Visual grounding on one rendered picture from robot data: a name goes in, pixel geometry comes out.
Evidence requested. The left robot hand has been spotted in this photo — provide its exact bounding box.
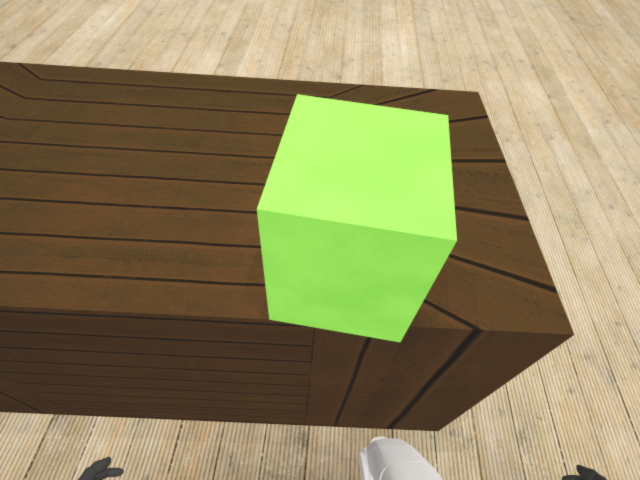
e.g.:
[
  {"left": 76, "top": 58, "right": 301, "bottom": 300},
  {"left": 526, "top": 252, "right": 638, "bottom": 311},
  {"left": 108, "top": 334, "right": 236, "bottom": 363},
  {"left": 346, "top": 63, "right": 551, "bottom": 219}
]
[{"left": 78, "top": 457, "right": 124, "bottom": 480}]

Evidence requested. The carton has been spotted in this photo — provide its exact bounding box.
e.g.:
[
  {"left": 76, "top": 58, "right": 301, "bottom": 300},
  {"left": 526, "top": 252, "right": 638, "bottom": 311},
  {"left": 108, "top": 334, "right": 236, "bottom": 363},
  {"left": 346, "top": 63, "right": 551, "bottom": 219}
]
[{"left": 257, "top": 94, "right": 457, "bottom": 342}]

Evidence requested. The right robot thigh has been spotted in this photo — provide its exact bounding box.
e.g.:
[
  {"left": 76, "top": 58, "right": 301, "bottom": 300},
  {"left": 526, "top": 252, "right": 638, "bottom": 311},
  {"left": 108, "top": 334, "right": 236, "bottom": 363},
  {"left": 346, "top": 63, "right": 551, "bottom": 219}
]
[{"left": 359, "top": 438, "right": 443, "bottom": 480}]

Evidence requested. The pedestal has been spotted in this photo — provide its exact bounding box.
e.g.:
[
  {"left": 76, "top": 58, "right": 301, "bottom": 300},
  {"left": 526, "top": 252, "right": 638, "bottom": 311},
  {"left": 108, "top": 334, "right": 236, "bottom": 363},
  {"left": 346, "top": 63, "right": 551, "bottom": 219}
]
[{"left": 0, "top": 62, "right": 574, "bottom": 431}]

